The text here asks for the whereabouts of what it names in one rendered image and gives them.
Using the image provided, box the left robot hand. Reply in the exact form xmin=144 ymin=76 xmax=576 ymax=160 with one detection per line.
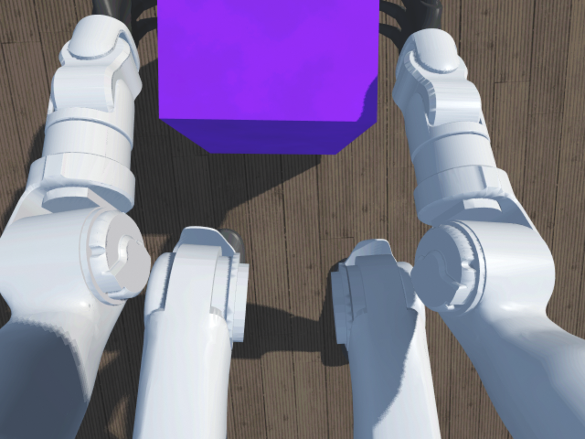
xmin=92 ymin=0 xmax=157 ymax=48

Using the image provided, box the robot right thigh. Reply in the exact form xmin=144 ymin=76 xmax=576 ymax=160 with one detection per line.
xmin=331 ymin=254 xmax=441 ymax=439

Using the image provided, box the robot right forearm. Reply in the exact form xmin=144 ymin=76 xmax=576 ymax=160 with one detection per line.
xmin=392 ymin=28 xmax=541 ymax=237

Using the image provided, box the robot left thigh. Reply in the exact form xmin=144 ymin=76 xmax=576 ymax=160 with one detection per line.
xmin=133 ymin=244 xmax=249 ymax=439

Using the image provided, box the robot left upper arm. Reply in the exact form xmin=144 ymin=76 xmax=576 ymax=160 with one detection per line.
xmin=0 ymin=206 xmax=151 ymax=439

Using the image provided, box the right robot hand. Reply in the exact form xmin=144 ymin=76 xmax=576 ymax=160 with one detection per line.
xmin=378 ymin=0 xmax=442 ymax=54

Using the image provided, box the robot right upper arm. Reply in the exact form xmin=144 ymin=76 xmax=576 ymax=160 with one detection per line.
xmin=410 ymin=219 xmax=585 ymax=439

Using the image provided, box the robot thigh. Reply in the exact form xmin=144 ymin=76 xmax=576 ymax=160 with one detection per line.
xmin=331 ymin=254 xmax=441 ymax=439
xmin=133 ymin=244 xmax=249 ymax=439

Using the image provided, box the carton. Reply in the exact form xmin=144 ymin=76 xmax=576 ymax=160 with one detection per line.
xmin=157 ymin=0 xmax=379 ymax=155

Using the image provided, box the robot left forearm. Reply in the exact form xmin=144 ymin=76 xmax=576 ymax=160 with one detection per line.
xmin=0 ymin=15 xmax=143 ymax=294

